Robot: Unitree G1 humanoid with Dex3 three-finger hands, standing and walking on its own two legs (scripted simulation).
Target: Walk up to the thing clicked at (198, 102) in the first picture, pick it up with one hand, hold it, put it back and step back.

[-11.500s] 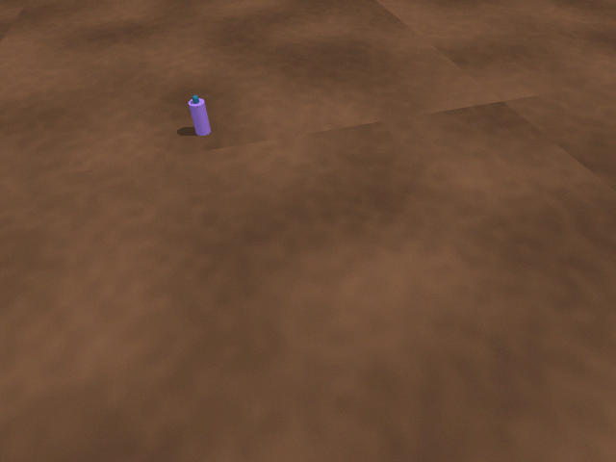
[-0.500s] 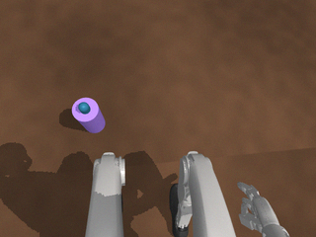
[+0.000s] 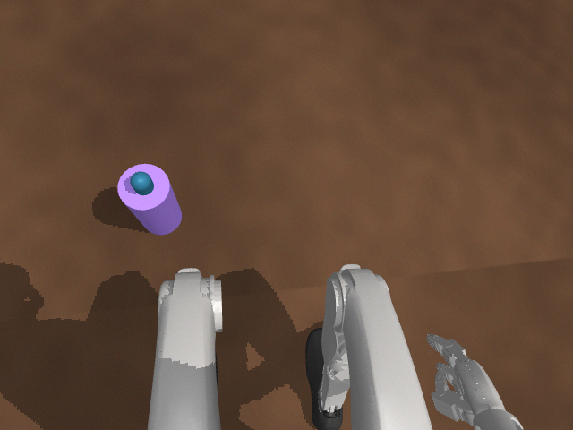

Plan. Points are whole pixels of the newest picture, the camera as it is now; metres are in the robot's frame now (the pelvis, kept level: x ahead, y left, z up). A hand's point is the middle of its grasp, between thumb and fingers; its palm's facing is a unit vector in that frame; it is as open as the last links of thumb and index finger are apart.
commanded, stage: go down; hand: left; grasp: from the side
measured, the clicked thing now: (152, 200) +0.48 +0.24 -0.29
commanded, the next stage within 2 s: approach in 0.52 s
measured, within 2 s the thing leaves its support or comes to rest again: neither
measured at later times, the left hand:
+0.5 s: hand out of the picture +0.38 +0.44 -0.01, palm faces +0.25 -0.96 -0.10, open 17.4 cm
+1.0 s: hand (3, 206) +0.40 +0.40 -0.11, palm faces +0.23 -0.97 +0.04, open 17.7 cm
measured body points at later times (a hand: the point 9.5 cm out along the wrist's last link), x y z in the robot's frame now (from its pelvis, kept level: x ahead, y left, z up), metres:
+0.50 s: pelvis +0.00 +0.00 -0.02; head +0.22 +0.07 +0.37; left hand +0.36 +0.49 +0.00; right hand +0.16 -0.28 -0.12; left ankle +0.08 +0.13 -0.37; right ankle +0.10 -0.14 -0.37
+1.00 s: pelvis -0.01 +0.00 -0.07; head +0.21 +0.11 +0.31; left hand +0.38 +0.45 -0.11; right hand +0.15 -0.27 -0.14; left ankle +0.08 +0.13 -0.37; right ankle +0.10 -0.13 -0.37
